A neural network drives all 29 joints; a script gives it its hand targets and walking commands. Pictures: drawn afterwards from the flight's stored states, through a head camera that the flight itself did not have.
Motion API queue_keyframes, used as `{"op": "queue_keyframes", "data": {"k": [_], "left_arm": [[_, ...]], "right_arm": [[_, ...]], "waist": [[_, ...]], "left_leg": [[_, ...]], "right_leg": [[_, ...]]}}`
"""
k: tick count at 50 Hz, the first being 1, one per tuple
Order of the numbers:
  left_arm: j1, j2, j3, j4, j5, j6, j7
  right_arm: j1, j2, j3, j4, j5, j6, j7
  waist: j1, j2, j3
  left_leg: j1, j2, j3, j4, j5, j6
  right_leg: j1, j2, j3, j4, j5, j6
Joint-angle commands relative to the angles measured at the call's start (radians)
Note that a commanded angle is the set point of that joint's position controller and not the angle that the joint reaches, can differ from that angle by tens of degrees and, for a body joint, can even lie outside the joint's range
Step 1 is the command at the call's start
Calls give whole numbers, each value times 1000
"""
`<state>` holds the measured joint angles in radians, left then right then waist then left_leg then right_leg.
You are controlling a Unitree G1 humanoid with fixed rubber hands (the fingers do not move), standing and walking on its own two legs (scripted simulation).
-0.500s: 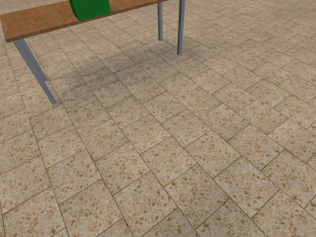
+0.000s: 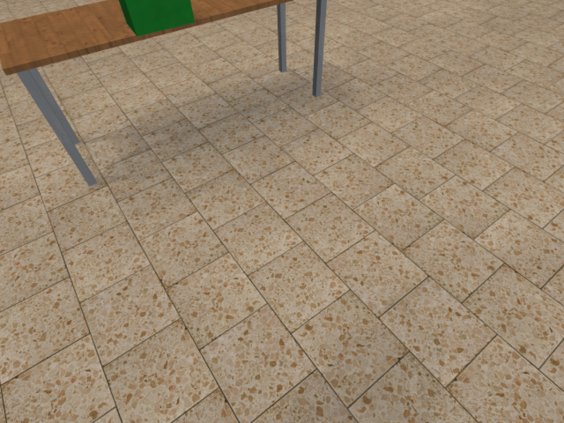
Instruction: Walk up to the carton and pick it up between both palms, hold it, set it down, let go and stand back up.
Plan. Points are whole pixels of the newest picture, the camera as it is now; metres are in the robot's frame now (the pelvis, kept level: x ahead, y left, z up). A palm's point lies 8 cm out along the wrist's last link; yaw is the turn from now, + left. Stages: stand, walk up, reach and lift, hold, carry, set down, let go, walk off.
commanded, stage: stand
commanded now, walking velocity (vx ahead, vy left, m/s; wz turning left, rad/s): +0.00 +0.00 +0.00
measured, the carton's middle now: (155, 5) +1.67 +0.63 -0.05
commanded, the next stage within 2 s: walk up in 1.48 s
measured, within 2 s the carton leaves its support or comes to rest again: neither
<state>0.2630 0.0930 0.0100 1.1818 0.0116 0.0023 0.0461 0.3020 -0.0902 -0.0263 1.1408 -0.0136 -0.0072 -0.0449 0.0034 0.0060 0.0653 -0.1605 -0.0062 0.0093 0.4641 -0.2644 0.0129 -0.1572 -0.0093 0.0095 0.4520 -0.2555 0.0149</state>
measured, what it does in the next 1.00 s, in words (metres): stands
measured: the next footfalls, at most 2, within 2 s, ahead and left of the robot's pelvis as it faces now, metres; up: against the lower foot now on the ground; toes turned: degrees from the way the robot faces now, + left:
none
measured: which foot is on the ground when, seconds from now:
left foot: down 0.00-1.00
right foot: down 0.00-1.00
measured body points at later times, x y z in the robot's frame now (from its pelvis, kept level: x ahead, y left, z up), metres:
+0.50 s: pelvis +0.01 +0.01 +0.00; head +0.02 +0.01 +0.45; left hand -0.02 +0.21 -0.17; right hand -0.02 -0.18 -0.16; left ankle -0.01 +0.11 -0.74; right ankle -0.01 -0.13 -0.74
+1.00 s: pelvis +0.01 +0.02 +0.00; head +0.02 +0.02 +0.45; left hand -0.02 +0.22 -0.17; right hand -0.01 -0.18 -0.16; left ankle -0.01 +0.11 -0.74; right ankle -0.01 -0.13 -0.74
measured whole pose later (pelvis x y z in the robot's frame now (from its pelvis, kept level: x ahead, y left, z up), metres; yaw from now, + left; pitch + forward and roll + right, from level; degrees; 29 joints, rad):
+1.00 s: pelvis +0.01 +0.02 +0.00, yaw +0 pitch -2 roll +0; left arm 0.29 0.09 0.00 1.20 0.01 0.00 0.05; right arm 0.30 -0.09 -0.01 1.15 -0.01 -0.02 -0.04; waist 0.00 -0.01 0.05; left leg -0.14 -0.05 0.02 0.44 -0.26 0.05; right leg -0.14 -0.05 0.02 0.44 -0.26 0.05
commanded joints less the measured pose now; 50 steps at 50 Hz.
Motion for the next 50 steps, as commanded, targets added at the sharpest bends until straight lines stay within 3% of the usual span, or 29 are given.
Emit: {"op": "queue_keyframes", "data": {"k": [1, 5, 7, 8, 14, 16, 19, 23, 29, 50], "left_arm": [[75, 81, 11, -4, 2, -7, 4], [84, 74, 8, 1, 2, -4, 5], [90, 71, 7, 9, -2, -4, 6], [86, 77, 8, 5, -1, -5, 7], [99, 66, 6, 12, 2, -4, 4], [104, 64, 5, 15, -1, -3, 8], [106, 73, 4, 15, -4, 0, 7], [95, 68, 5, 18, 1, -3, 6], [101, 66, 6, 17, -2, -3, 7], [120, 61, 4, 17, -1, -4, 7]], "right_arm": [[96, -62, -7, -7, 0, -5, -3], [98, -69, -10, -4, 3, -7, -7], [101, -62, -7, -9, -1, -11, -2], [99, -65, -6, -4, 0, -12, -1], [116, -57, -3, 10, 0, -11, -3], [102, -59, -3, 6, 0, -9, -6], [113, -55, 0, 4, 2, -12, -6], [104, -73, -3, -1, -1, -19, -4], [102, -62, 1, 5, -1, -18, -4], [90, -75, 2, 3, 2, -19, -2]], "waist": [[-4, -11, 41], [0, 17, 40], [-2, -23, 33], [2, 0, 26], [3, -10, 40], [6, 30, 46], [6, 1, 47], [-5, -43, 31], [-3, 1, 38], [-5, -11, 42]], "left_leg": [[-50, 74, -77, -113, 103, 22], [-36, 69, -70, -117, 102, 23], [-27, 80, -81, -116, 133, 27], [-17, 78, -79, -117, 150, 30], [-23, 83, -80, -129, 155, 28], [-38, 74, -68, -127, 151, 24], [-32, 77, -86, -139, 114, 31], [-12, 84, -90, -121, 194, 37], [-21, 81, -91, -127, 188, 39], [-15, 79, -101, -138, 178, 46]], "right_leg": [[-30, -54, 49, -83, 126, -28], [-36, -59, 54, -89, 125, -28], [-38, -58, 51, -80, 130, -26], [-31, -61, 51, -83, 143, -26], [-29, -61, 46, -79, 146, -21], [-23, -63, 47, -84, 146, -19], [-32, -58, 44, -86, 133, -16], [-24, -68, 42, -72, 168, -20], [-24, -72, 40, -71, 152, -18], [-26, -78, 33, -76, 146, -8]]}}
